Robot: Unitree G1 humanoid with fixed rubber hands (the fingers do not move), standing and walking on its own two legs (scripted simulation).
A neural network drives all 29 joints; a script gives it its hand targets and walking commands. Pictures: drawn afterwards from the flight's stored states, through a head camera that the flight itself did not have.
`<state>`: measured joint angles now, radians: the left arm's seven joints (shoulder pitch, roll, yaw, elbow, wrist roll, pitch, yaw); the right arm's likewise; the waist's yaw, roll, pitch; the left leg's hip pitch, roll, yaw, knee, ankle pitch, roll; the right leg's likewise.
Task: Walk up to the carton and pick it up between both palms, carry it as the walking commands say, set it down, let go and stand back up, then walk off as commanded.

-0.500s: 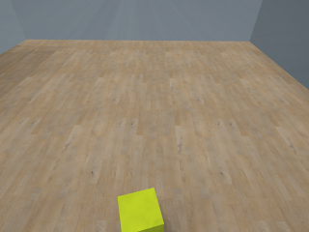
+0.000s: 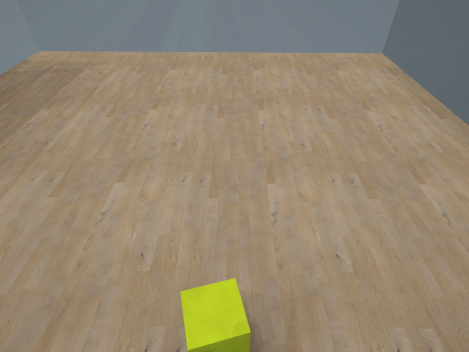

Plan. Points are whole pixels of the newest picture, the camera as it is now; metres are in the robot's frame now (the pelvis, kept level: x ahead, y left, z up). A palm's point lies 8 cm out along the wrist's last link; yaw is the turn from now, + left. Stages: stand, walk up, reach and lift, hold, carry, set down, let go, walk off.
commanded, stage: stand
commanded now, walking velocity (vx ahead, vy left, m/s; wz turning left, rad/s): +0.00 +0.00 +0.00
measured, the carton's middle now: (215, 325) +0.45 +0.09 -0.65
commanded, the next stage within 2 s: walk off in 0.18 s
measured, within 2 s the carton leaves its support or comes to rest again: neither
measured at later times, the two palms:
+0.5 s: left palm out of the picture +0.04 +0.28 -0.13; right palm out of the picture +0.03 -0.27 -0.13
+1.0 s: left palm out of the picture +0.19 +0.29 -0.13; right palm out of the picture +0.08 -0.17 -0.14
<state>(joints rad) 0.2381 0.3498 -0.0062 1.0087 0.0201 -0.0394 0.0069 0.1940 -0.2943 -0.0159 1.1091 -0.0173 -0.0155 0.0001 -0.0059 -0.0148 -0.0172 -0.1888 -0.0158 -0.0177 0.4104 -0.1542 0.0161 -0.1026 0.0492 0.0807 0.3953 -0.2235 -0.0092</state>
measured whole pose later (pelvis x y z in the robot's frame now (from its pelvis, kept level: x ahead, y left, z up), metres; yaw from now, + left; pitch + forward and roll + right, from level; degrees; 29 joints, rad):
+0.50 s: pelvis +0.01 +0.00 +0.00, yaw +1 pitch -3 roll +0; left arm 0.25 0.31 -0.01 1.06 0.03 0.00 0.00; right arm 0.22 -0.28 -0.02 1.17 -0.02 0.02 0.01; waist 0.00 -0.02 -0.03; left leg -0.20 -0.03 -0.02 0.42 -0.23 0.02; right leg -0.13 0.02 0.05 0.43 -0.36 0.00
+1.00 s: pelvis +0.15 +0.04 +0.00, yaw +4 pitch -2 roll +0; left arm 0.23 0.22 0.02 1.03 0.03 -0.03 -0.03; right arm 0.44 -0.13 -0.03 1.18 -0.04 -0.07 -0.01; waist -0.04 0.02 0.04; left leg -0.07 0.02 0.12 0.40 -0.30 0.02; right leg -0.50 -0.11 -0.08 0.97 -0.36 -0.01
